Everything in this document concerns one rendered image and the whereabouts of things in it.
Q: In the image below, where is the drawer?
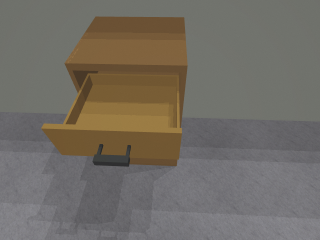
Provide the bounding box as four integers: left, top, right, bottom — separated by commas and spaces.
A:
41, 73, 182, 160

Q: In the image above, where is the handle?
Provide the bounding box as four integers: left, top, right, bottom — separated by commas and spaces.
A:
92, 144, 131, 167

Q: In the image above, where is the cabinet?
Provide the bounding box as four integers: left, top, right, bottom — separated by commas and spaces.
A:
64, 16, 188, 166

